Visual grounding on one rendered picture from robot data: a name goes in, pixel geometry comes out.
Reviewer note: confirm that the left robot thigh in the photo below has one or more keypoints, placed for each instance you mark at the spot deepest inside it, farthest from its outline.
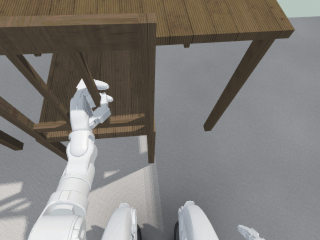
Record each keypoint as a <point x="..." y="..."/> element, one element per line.
<point x="122" y="223"/>

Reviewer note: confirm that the chair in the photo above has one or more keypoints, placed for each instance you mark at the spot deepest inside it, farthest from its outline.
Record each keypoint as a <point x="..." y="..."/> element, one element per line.
<point x="117" y="49"/>

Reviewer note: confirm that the right robot hand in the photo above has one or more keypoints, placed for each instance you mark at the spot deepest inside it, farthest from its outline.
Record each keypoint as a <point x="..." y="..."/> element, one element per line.
<point x="249" y="234"/>

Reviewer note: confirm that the table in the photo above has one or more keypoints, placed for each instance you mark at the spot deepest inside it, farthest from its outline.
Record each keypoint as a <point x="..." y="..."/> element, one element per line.
<point x="181" y="22"/>

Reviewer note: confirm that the right robot shin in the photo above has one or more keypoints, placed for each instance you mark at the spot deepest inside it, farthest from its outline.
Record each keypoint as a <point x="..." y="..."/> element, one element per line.
<point x="183" y="236"/>

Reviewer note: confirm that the left robot upper arm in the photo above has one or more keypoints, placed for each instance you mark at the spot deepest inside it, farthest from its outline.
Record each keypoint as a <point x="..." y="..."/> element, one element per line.
<point x="60" y="227"/>

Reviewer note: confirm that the left robot forearm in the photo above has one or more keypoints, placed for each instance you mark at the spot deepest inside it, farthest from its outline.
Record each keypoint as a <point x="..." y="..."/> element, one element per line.
<point x="71" y="195"/>

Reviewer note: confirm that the left robot hand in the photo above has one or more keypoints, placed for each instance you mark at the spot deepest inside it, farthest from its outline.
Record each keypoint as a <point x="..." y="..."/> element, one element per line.
<point x="81" y="105"/>

